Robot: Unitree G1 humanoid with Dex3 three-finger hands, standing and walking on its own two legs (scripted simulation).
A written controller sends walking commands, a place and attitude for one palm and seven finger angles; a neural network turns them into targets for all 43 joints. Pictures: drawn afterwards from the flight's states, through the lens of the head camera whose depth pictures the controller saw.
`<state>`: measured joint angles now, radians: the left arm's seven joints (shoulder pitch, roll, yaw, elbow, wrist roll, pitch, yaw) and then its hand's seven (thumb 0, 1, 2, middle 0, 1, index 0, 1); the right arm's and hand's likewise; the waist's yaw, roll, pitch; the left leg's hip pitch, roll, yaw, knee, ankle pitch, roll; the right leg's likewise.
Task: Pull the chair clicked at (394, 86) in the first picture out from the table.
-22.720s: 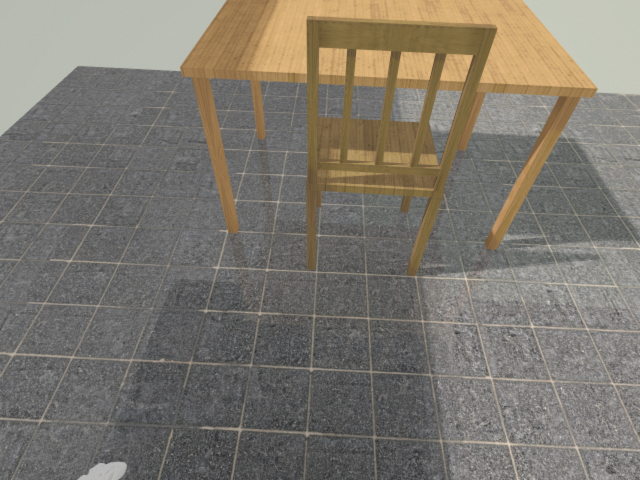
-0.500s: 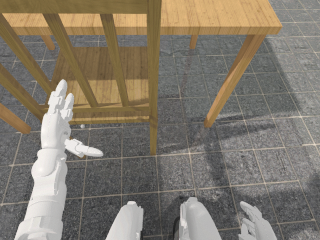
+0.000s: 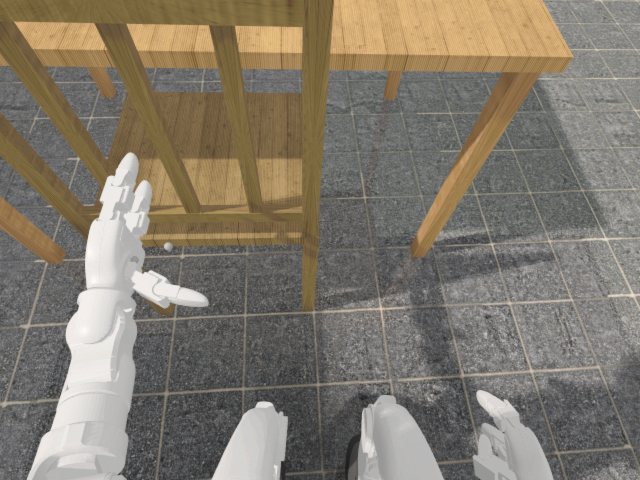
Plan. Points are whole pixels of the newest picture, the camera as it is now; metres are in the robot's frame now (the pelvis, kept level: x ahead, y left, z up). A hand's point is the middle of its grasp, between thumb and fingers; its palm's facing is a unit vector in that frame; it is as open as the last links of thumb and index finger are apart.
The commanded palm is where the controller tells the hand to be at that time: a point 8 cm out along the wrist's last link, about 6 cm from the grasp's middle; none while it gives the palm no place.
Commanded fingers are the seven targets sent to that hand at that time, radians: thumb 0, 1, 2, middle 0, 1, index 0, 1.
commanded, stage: push the fingers through the gap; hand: left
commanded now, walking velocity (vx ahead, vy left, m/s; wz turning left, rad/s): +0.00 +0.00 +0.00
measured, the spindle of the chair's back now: (162, 140) +0.52 +0.24 +0.05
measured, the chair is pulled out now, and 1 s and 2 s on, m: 0.00 0.00 0.00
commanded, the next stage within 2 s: hook a spindle and tug to test in 1.38 s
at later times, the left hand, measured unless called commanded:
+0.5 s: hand (180, 204) +0.43 +0.20 +0.03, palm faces +0.08 -1.00 -0.03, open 16.9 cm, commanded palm +0.41 +0.25 +0.03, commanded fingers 0.00 -0.50 0.30 -0.06 -0.08 -0.06 -0.08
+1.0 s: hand (185, 176) +0.48 +0.20 +0.04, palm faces +0.10 -0.99 -0.03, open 17.0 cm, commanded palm +0.45 +0.25 +0.03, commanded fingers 0.00 -0.50 0.30 -0.06 -0.08 -0.06 -0.08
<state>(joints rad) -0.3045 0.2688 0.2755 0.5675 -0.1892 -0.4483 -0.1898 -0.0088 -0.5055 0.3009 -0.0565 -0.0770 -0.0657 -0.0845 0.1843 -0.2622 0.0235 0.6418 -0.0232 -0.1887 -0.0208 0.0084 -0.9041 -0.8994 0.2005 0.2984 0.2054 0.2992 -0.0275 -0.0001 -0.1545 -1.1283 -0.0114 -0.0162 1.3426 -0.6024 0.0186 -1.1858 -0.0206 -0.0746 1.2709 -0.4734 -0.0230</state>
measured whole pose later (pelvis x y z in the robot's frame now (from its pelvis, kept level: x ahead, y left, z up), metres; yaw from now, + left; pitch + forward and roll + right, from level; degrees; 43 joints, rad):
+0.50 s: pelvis +0.00 +0.00 +0.00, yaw -1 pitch +24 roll -2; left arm -0.53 0.34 0.34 0.80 -0.16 -0.45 -0.18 -0.01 -0.50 0.30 -0.06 -0.08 -0.06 -0.08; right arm 0.26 -0.28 0.02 0.67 -0.03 -0.15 0.00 0.01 -0.90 -0.90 0.20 0.30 0.21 0.30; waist -0.08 0.01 -0.15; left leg -1.17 0.00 -0.01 1.34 -0.59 0.02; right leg -1.23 -0.01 -0.06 1.26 -0.46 -0.02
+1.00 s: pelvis -0.01 +0.00 -0.01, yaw -1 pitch +26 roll -2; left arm -0.77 0.42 0.39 1.05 -0.10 -0.49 -0.18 -0.01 -0.50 0.30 -0.06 -0.08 -0.05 -0.08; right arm 0.27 -0.29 0.03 0.69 -0.04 -0.12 0.01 0.01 -0.91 -0.90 0.20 0.30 0.21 0.30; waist -0.11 0.01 -0.15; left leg -1.23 0.00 -0.02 1.36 -0.59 0.02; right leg -1.28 -0.01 -0.08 1.28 -0.45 -0.03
